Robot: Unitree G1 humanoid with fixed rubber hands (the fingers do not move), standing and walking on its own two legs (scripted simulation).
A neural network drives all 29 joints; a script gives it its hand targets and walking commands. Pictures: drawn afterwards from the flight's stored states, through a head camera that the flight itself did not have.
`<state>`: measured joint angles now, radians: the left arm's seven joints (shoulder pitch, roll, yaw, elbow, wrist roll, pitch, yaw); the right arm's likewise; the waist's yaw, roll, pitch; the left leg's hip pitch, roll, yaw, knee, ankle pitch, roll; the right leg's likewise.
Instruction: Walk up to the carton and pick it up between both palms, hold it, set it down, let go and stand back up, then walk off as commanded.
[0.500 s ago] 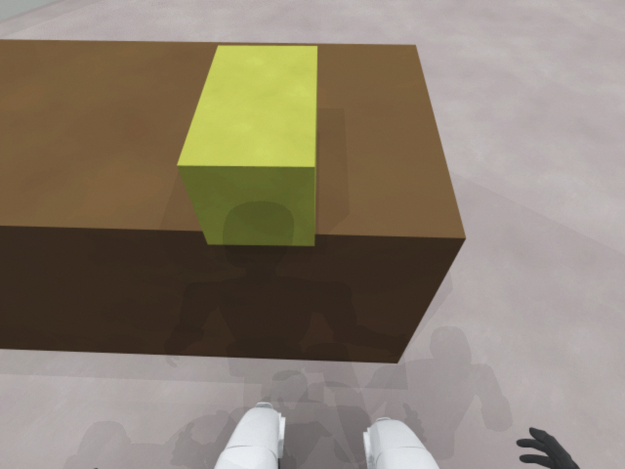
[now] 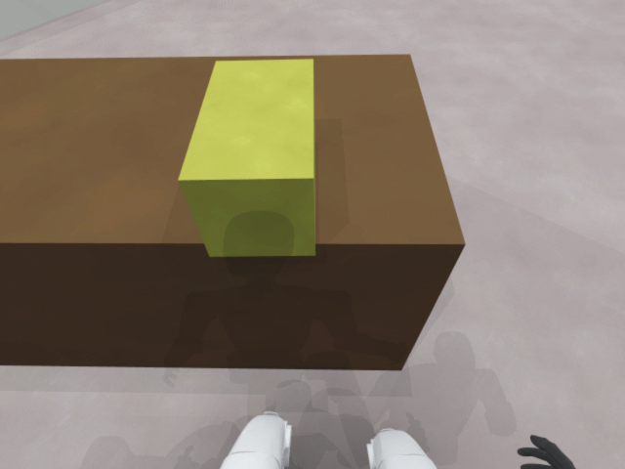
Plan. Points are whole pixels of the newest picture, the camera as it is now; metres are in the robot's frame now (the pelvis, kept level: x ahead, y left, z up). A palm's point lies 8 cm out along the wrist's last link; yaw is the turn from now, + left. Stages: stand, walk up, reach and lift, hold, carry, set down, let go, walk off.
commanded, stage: walk up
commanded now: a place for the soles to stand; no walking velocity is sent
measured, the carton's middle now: (263, 154) +0.60 +0.09 +0.04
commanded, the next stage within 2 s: none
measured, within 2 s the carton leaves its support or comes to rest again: neither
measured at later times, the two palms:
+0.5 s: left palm (3, 454) +0.16 +0.40 -0.06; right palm (490, 456) +0.15 -0.21 -0.10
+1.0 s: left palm out of the picture +0.20 +0.49 -0.09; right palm (405, 364) +0.26 -0.12 -0.06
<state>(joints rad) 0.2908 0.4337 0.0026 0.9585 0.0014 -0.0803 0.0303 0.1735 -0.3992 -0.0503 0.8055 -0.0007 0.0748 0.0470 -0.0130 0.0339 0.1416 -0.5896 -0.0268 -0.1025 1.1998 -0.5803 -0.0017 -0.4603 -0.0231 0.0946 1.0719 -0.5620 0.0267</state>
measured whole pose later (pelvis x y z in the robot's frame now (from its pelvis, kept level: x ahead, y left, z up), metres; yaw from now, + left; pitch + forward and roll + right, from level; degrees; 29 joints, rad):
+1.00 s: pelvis +0.17 +0.17 +0.03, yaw +3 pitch -1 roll -2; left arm 0.29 0.42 0.00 0.92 0.00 -0.05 0.07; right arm 0.26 -0.31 -0.07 0.81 0.00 -0.02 0.00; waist -0.01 -0.01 0.08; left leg -0.47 -0.01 0.04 0.93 -0.44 0.07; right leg -0.51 -0.06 0.01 1.11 -0.49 -0.01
